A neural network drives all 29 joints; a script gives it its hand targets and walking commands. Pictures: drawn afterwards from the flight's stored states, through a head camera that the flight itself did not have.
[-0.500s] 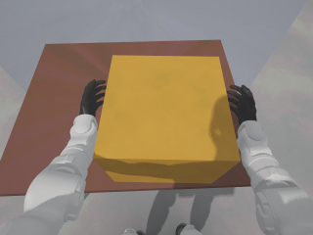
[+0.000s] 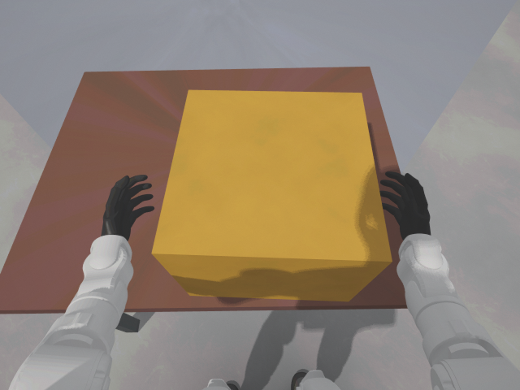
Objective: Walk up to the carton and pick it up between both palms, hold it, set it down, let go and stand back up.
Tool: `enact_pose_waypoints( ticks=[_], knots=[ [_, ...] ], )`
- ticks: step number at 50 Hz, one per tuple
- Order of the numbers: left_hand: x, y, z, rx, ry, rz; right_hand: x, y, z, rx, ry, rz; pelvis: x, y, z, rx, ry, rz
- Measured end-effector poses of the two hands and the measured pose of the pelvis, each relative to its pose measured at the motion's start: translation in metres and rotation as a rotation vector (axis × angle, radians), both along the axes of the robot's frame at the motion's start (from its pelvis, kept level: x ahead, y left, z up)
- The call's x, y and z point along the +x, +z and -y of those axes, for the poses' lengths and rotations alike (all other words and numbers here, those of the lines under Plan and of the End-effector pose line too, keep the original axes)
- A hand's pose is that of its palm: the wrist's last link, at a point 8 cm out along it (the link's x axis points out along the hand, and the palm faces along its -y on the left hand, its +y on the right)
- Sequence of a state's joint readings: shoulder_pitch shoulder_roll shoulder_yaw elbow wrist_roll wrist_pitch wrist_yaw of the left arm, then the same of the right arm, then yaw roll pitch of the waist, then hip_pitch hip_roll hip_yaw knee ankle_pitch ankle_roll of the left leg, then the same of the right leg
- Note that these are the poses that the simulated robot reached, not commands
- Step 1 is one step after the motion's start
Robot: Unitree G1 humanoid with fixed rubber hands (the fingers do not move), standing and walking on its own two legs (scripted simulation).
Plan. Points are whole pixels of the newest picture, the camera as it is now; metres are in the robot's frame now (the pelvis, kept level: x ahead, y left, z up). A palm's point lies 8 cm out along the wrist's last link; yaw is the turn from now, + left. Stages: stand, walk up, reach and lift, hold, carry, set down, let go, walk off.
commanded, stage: set down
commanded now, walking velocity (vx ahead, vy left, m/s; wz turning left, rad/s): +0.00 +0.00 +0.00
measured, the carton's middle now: (271, 199) +0.44 -0.03 -0.03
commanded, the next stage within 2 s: none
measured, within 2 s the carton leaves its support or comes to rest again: neither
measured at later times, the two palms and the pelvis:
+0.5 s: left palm (109, 258) +0.33 +0.22 +0.01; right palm (427, 265) +0.30 -0.24 +0.00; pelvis +0.00 +0.00 +0.02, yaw +0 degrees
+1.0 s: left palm (81, 324) +0.24 +0.24 +0.01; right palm (424, 312) +0.23 -0.22 +0.00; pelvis +0.00 +0.01 +0.03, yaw +1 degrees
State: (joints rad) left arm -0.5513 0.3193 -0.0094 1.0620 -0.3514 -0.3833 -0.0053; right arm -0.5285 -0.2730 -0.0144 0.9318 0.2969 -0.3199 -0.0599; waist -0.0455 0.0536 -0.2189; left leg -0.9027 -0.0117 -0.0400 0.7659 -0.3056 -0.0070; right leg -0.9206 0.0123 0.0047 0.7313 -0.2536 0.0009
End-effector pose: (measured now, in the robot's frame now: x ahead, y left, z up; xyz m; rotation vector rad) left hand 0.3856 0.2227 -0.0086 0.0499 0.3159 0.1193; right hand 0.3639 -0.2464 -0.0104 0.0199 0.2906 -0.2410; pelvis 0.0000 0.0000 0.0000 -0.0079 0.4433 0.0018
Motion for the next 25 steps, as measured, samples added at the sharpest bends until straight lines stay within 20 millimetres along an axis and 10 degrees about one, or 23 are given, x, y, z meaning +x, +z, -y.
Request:
enact_pose_waypoints(
  ticks=[16,25],
  knots=[
    [-0.016,0.015,0.010,-0.017,-0.082,0.027,-0.029,0.007,-0.002,0.013,-0.007,0.008,-0.005,0.005,0.001,0.002,0.002,0.090],
    [-0.058,0.017,0.004,-0.006,-0.089,0.006,-0.068,0.007,-0.003,0.001,0.003,0.005,0.001,0.018,0.000,0.002,-0.006,0.188]
  ],
)
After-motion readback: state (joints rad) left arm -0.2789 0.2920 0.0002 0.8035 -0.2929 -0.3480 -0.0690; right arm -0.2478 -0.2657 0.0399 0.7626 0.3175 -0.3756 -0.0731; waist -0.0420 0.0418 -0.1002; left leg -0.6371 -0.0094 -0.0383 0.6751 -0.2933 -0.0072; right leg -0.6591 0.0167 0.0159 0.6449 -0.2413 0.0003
